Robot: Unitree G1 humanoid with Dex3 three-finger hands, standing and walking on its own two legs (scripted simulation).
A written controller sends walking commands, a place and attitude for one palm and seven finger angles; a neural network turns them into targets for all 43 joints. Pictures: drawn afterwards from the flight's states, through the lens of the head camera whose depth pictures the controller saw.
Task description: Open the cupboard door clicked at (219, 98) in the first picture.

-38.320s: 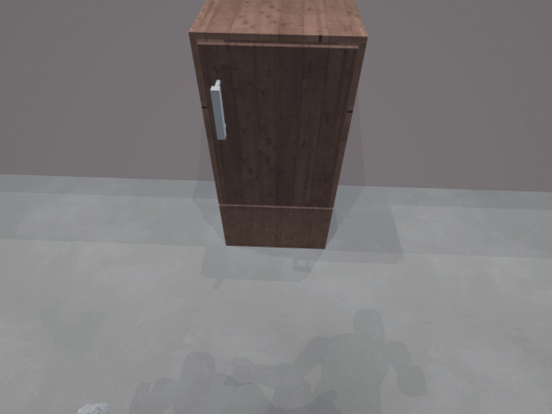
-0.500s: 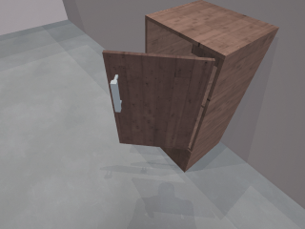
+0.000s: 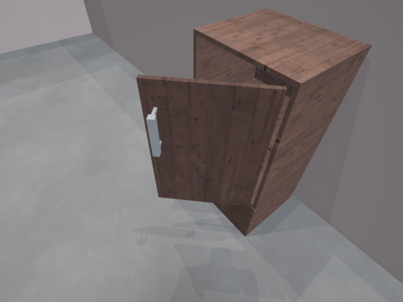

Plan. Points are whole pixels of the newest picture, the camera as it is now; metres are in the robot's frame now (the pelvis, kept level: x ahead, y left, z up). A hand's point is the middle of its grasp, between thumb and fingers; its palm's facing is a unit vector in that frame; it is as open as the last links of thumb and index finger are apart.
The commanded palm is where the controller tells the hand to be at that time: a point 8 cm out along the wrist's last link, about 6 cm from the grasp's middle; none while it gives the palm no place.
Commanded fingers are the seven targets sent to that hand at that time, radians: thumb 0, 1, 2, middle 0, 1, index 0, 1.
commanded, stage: come to a stop and stand still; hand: left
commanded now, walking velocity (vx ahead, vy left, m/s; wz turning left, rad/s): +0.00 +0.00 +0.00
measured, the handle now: (155, 132) +0.60 +0.19 -0.04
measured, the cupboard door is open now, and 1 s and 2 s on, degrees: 45 45 45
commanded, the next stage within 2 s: none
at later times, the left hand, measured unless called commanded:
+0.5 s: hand out of the picture +0.03 +0.18 -0.17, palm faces +0.02 -0.97 -0.24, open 7.3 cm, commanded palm none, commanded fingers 0.00 0.90 0.90 -0.20 -0.30 -0.20 -0.30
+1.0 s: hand out of the picture -0.08 +0.19 -0.18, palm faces +0.04 -0.98 -0.18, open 7.4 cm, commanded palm none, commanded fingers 0.00 0.90 0.90 -0.20 -0.30 -0.20 -0.30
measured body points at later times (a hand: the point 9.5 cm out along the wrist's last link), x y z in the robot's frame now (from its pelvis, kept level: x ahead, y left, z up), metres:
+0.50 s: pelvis -0.01 +0.00 -0.01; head +0.00 +0.00 +0.44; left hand +0.03 +0.24 -0.15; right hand +0.03 -0.24 -0.16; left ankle +0.03 +0.10 -0.74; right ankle -0.02 -0.13 -0.74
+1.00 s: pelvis -0.08 +0.01 -0.01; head -0.09 +0.03 +0.44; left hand -0.08 +0.24 -0.17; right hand -0.05 -0.22 -0.15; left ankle +0.02 +0.10 -0.73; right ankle -0.02 -0.13 -0.74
